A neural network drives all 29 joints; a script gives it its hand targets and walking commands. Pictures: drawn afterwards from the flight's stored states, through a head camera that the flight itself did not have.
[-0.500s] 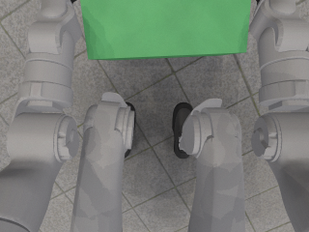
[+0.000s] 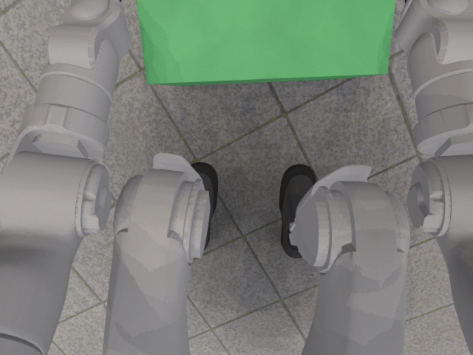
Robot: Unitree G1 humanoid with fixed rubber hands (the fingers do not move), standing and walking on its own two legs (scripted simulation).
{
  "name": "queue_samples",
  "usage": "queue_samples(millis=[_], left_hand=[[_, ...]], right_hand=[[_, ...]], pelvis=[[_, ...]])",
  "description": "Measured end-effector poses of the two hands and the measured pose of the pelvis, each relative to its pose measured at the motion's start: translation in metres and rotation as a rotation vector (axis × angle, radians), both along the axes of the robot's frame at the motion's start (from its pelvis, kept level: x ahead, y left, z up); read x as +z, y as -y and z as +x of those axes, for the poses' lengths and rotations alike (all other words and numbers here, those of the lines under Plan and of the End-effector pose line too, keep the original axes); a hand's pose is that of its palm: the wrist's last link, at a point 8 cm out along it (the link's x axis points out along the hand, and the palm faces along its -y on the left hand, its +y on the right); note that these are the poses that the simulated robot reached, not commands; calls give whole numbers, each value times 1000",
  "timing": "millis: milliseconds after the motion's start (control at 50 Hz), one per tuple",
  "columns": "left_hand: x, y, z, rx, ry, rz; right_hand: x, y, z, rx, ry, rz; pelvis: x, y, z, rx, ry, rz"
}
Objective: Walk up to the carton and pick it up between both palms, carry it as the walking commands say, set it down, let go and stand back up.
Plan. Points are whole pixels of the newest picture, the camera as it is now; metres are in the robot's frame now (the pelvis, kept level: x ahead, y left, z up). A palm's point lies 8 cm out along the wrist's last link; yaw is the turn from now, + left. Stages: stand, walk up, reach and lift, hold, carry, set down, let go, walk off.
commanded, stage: set down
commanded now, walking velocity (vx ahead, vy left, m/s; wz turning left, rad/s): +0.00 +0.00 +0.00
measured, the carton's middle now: out of the picture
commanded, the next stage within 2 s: none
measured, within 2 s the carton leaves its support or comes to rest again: rests again in 0.08 s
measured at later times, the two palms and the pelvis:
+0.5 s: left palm out of the picture +0.53 +0.18 -0.19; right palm out of the picture +0.55 -0.19 -0.19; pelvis +0.00 +0.00 -0.01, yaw +0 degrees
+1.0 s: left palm out of the picture +0.53 +0.19 -0.20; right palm out of the picture +0.55 -0.20 -0.19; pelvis +0.01 -0.01 -0.02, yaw +0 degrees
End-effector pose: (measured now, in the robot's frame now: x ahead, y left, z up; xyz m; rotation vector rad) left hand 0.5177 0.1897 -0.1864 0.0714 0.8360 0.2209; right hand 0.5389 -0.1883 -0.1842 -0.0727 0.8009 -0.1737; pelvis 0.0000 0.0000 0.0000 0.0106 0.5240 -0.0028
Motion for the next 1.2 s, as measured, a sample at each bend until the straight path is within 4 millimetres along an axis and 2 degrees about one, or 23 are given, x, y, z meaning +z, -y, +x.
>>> queue_samples(millis=[140,780,1200], left_hand=[[-3,5,12,8,14,-2],[-7,6,10,-10,14,-32],[-10,3,10,-27,24,-75]], right_hand=[[4,4,8,-7,19,-24],[-6,9,7,35,-15,-23],[-8,11,8,54,-17,-2]], pelvis=[[-4,-3,3,0,5,-7],[-14,6,5,-8,27,0],[-20,3,6,-9,37,-4]])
